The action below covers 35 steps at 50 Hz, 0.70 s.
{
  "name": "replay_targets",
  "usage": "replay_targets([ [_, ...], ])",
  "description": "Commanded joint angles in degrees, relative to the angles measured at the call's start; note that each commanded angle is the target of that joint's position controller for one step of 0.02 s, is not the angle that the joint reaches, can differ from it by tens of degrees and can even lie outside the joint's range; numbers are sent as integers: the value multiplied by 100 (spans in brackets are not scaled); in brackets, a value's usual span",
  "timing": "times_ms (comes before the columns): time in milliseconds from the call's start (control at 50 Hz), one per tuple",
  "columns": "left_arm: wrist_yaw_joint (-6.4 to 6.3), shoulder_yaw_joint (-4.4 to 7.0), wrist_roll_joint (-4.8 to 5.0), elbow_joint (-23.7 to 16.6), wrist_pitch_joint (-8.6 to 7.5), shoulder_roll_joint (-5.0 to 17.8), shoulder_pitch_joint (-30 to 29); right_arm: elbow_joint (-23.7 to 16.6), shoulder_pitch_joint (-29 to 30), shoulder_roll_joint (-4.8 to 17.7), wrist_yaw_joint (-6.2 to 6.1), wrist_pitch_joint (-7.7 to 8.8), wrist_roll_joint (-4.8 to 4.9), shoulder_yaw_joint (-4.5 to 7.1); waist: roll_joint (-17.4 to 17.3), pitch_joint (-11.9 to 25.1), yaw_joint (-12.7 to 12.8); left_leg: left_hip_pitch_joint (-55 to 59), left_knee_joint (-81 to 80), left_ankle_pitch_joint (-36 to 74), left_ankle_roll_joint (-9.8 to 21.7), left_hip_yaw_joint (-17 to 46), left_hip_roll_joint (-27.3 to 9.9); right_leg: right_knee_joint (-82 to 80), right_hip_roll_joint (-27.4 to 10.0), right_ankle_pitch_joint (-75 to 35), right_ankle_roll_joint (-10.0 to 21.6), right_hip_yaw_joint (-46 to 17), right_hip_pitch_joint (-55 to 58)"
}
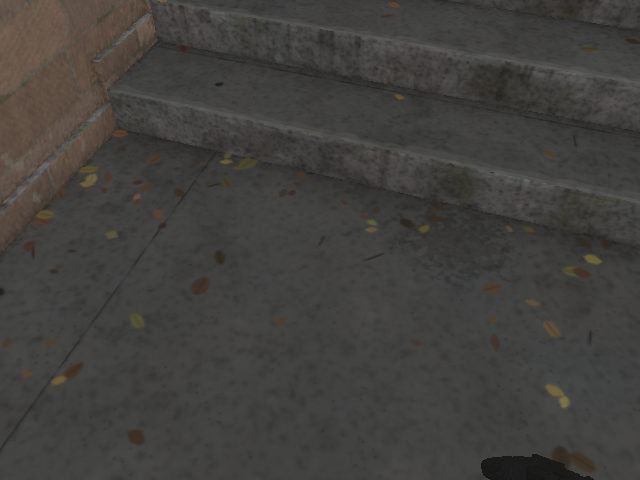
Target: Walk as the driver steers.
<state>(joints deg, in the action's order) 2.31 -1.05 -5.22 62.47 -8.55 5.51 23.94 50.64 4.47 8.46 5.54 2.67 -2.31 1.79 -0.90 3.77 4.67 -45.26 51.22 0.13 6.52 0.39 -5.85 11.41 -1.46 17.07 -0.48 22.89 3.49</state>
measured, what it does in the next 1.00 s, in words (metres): walks ahead, turning right: left foot, then right foot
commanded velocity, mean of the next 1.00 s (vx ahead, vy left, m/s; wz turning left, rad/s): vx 0.50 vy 0.00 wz -0.21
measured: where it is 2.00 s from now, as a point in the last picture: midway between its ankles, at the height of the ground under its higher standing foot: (456, 293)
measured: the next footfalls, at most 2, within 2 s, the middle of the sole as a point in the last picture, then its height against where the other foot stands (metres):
left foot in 0.14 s outside the picture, level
right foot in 0.68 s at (389, 460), level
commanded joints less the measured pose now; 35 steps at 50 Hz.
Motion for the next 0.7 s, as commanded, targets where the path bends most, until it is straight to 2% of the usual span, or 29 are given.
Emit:
replay_targets([
  [20, 22, 215, 133, -32, 22, 777, 515, -442, 751, 178, -81, -6, -61, 104, 451, -635, -165, -452, -802, -617, -101, -178, 126, -254, -1660, -4200, 1173, -696, 1095],
  [40, -5, 234, 143, -33, 58, 753, 562, -425, 784, 128, -106, -8, -107, 104, 510, -691, -211, -334, -959, -876, -102, -169, 156, -237, -1718, -4254, 1185, -696, 1206],
  [80, -88, 326, 162, -100, 156, 810, 557, -406, 711, 137, -154, 8, -115, 120, 549, -734, -353, 22, -1404, -1448, -116, -205, 310, -56, -1867, -4562, 1159, -699, 1461],
  [100, -131, 388, 176, -128, 201, 881, 522, -390, 615, 208, -186, 37, -65, 160, 609, -681, -449, 341, -1718, -1450, -99, -322, 494, 166, -1887, -4930, 1157, -647, 1523],
  [120, -171, 419, 171, -142, 250, 962, 419, -337, 392, 290, -204, 92, 16, 196, 605, -544, -640, 1035, -2224, -794, 4, -432, 688, 532, -1830, -5480, 1110, -531, 1335],
  [140, -189, 422, 151, -167, 266, 982, 396, -237, 26, 489, -258, 163, 89, 270, 760, -217, -708, 2155, -2176, -172, 133, -469, 873, 957, -1654, -5884, 949, -458, 786],
  [160, -218, 351, 118, -213, 192, 713, 727, -58, -750, 719, -357, 220, 120, 363, 622, 527, -729, 4110, -1280, 481, 369, -469, 937, 1779, -1302, -5899, 611, -384, -434],
  [180, -176, 278, 154, -264, 105, 658, 879, 222, -1918, 803, -431, 199, 69, 379, 44, 1242, -1084, 6280, -1029, 1080, 760, 468, 376, 3126, -837, -4140, 231, -411, -2252],
  [200, -1, 343, 54, -348, 135, 801, 509, 673, -3410, 1145, -508, 108, -75, 472, -492, 1574, -1459, 7567, -2158, 1580, 1243, 2092, -514, 4628, -119, 588, -117, -790, -3471],
  [220, 205, 344, 167, -579, 179, 731, 12, 940, -3999, 1510, -625, 172, -124, 654, -324, 1453, -1622, 7774, -2829, 1529, 1368, 2898, -955, 6021, 48, 1463, 19, -1956, -4327],
  [240, 234, 390, 144, -774, 152, 751, -822, 975, -3624, 1640, -676, 263, -102, 800, -332, 343, -1641, 6740, -3108, 1353, 1025, 2365, -731, 6553, -210, 977, 215, -2541, -4958],
  [260, 173, 418, 81, -824, 126, 730, -877, 924, -3122, 1196, -652, 298, -64, 692, -204, 187, -1287, 5814, -3224, 1100, 991, 1968, -733, 6677, -382, 533, 366, -2681, -4750],
  [280, 110, 408, 66, -807, 106, 561, -839, 871, -2655, 714, -588, 323, 24, 585, -125, 10, -982, 4895, -3328, 1428, 981, 1677, -749, 6590, -570, 206, 517, -2812, -4318],
  [300, 56, 328, 65, -799, 145, 185, -759, 814, -2348, 295, -528, 311, 76, 441, -132, 36, -657, 4245, -3455, 1696, 1005, 1411, -747, 6555, -701, 64, 614, -2815, -3963],
  [320, 53, 350, 113, -760, 210, 154, -668, 776, -2302, -51, -501, 297, 52, 321, -14, -89, -485, 3844, -3705, 1596, 1038, 1293, -805, 6558, -753, 53, 634, -2759, -3882],
  [340, 70, 394, 143, -752, 241, 210, -639, 719, -2311, -227, -503, 316, 18, 249, 9, -206, -412, 3678, -3890, 1468, 1005, 1173, -820, 6511, -719, 18, 638, -2733, -4034],
  [360, 102, 427, 157, -769, 247, 262, -739, 658, -2330, -198, -517, 352, -1, 226, 14, -266, -403, 3618, -4045, 1422, 962, 958, -808, 6291, -723, -119, 594, -2702, -4195],
  [380, -249, 588, 1186, -1234, 291, 858, -1402, 547, -1982, 400, -580, 351, 282, 239, 85, -579, -204, 3419, -4188, 1001, 764, 1173, -1053, 6237, -764, -62, 411, -2906, -4614],
  [400, -366, 538, 1163, -1331, 327, 817, -1624, 524, -1985, 581, -617, 380, 280, 246, 65, -653, -204, 3383, -4289, 795, 673, 1055, -1101, 5897, -835, -306, 358, -3062, -4946],
  [420, -413, 516, 973, -1345, 334, 770, -1665, 510, -2034, 674, -664, 378, 205, 243, 22, -688, -214, 3298, -4280, 843, 554, 727, -964, 5476, -779, -665, 320, -3035, -5033],
  [440, -381, 504, 792, -1377, 342, 749, -1732, 506, -2122, 749, -698, 367, 162, 245, -43, -660, -234, 3160, -4260, 903, 435, 354, -746, 4913, -711, -1198, 323, -2857, -4862],
  [460, -329, 502, 716, -1435, 348, 756, -1927, 503, -2208, 825, -725, 374, 155, 259, -148, -639, -314, 3014, -4278, 876, 321, 27, -525, 4364, -610, -1726, 342, -2631, -4566],
  [500, -222, 460, 709, -1589, 379, 708, -2489, 545, -2500, 914, -769, 420, 205, 273, -254, -650, -538, 3004, -4441, 631, 198, -301, -380, 3489, -447, -2379, 404, -2258, -4068],
  [540, -128, 445, 734, -1736, 427, 739, -2953, 637, -2808, 962, -796, 430, 270, 293, -159, -770, -698, 3605, -4439, 643, 153, -392, -495, 2855, -348, -2461, 491, -2154, -4085],
  [580, -60, 467, 709, -1844, 444, 837, -3129, 667, -2895, 1050, -790, 380, 264, 341, -167, -779, -699, 4426, -4074, 1630, 53, -564, -674, 2474, -205, -2113, 637, -2026, -4177],
  [640, 35, 605, 649, -1860, 461, 1172, -2721, 510, -2643, 1292, -845, 246, 282, 441, -525, -326, -353, 5234, -2794, 4365, -160, -829, -815, 2432, 260, -1173, 903, -1614, -3540],
  [660, 50, 714, 640, -1697, 472, 1369, -2001, 421, -2417, 1374, -858, 191, 285, 463, -582, -17, 50, 5113, -1811, 4713, -272, -957, -706, 2138, 464, -1183, 1028, -1529, -2677],
  [680, -2, 886, 605, -1450, 503, 1727, -1048, 284, -2267, 1343, -857, 191, 268, 447, -397, 433, 458, 4171, -365, 4029, -420, -977, -460, 2043, 392, -1464, 1227, -1943, -1116],
  [700, -84, 1011, 575, -1379, 513, 2260, -345, 25, -2563, 767, -762, 306, 100, 277, 921, 1156, 302, 1693, 2069, 341, -770, -877, 379, 2055, -1004, -1613, 2062, -4394, 1216],
])
Over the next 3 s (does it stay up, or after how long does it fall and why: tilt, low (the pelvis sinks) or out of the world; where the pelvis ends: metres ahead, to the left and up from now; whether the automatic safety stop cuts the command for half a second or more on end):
stays up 1.78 -0.40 0.24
